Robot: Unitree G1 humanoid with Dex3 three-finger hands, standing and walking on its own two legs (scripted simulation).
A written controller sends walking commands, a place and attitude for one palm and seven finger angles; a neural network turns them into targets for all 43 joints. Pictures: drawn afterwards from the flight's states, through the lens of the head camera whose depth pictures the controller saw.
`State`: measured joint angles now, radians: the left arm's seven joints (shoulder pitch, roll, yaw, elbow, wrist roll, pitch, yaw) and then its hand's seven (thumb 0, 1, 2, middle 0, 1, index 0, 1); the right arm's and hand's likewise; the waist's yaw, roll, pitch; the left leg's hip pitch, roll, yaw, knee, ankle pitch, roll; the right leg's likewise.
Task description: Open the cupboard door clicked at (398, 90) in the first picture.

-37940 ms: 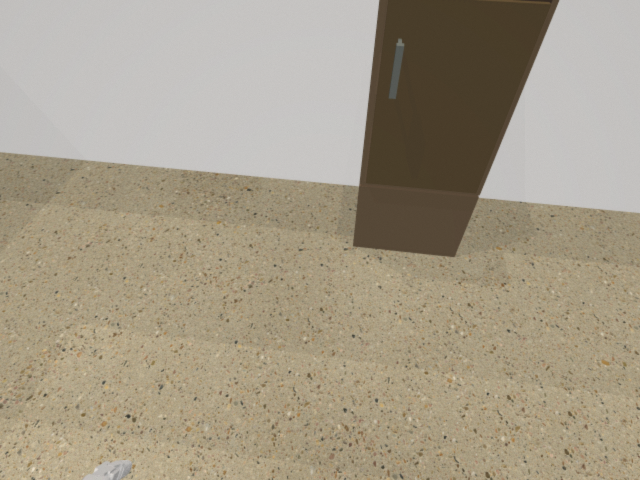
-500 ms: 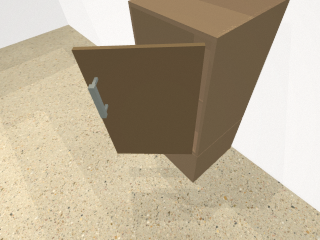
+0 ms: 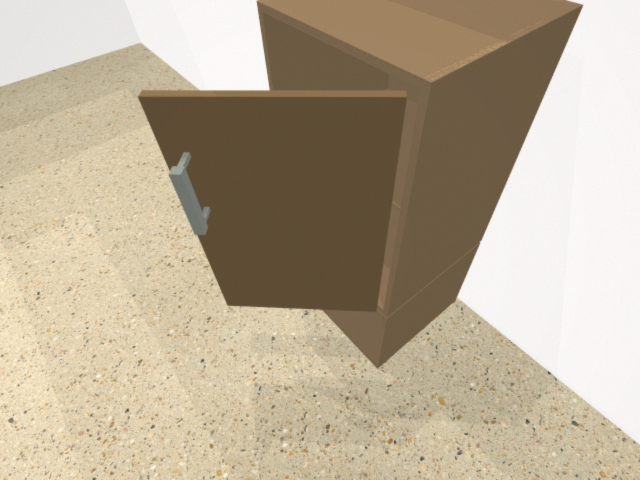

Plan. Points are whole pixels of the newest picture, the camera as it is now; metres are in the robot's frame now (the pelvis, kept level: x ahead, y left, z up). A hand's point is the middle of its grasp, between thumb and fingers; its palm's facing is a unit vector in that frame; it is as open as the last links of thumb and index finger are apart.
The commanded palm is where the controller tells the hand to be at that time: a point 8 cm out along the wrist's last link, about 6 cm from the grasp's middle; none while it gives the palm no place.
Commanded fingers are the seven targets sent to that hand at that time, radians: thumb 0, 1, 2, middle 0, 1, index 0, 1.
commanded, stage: look again from close up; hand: left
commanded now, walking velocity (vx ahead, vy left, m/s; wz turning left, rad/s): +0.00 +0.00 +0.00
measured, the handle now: (193, 195) +0.55 +0.26 +0.02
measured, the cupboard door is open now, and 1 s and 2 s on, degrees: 47 47 47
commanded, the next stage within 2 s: raise the hand with hooked fingers in 0.40 s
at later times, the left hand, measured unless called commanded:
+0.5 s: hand out of the picture +0.01 +0.18 -0.17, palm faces +0.04 -0.97 -0.22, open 7.3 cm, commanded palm +0.09 +0.23 -0.07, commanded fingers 0.00 0.88 0.89 -0.20 -0.31 -0.20 -0.31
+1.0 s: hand out of the picture +0.12 +0.23 -0.07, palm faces +0.08 -1.00 +0.02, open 9.0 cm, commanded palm +0.13 +0.28 -0.04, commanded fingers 0.00 0.29 0.64 -0.24 -0.69 -0.24 -0.69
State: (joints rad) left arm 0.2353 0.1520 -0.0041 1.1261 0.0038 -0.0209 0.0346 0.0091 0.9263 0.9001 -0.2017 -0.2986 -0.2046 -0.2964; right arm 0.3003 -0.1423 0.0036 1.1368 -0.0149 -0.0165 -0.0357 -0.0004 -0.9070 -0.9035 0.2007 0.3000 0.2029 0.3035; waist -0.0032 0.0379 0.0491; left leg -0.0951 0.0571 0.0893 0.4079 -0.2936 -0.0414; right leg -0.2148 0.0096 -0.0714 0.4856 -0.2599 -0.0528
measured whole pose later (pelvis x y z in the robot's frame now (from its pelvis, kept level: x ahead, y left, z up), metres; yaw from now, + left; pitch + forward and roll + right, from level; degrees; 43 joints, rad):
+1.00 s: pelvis -0.05 +0.03 -0.08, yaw +3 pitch +11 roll +0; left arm 0.41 0.21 0.15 0.16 -0.24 -0.47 -0.31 0.01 0.51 0.74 -0.23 -0.55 -0.24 -0.54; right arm 0.15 -0.30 -0.06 0.44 0.01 -0.26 -0.03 0.01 -0.91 -0.90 0.20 0.30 0.20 0.30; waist 0.04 -0.06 -0.09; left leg -0.75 0.03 0.03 1.10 -0.54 0.01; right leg -0.81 -0.06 -0.09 1.06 -0.44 -0.02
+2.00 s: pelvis -0.03 +0.04 -0.04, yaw +3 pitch +9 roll -2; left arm 0.03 0.41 0.39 0.29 -0.35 -0.22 -0.51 -0.01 -0.49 0.31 -0.30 -1.19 -0.30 -1.19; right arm 0.26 -0.28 0.06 0.55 0.03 -0.23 -0.08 0.01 -0.90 -0.90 0.21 0.30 0.21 0.30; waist 0.01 0.03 -0.07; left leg -0.57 0.04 0.01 0.90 -0.48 0.01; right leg -0.61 -0.03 -0.11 0.83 -0.37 -0.01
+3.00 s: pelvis -0.04 +0.04 -0.04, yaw +2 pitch +9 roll -1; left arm -0.29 0.46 0.42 0.62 -0.31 -0.27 -0.55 -0.01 -0.51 0.30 -0.30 -1.20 -0.31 -1.20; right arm 0.28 -0.29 0.06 0.58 0.03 -0.20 -0.10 0.01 -0.90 -0.90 0.21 0.30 0.21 0.30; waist -0.02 0.01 -0.05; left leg -0.58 0.03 0.03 0.85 -0.44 0.01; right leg -0.62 -0.04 -0.09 0.80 -0.33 -0.01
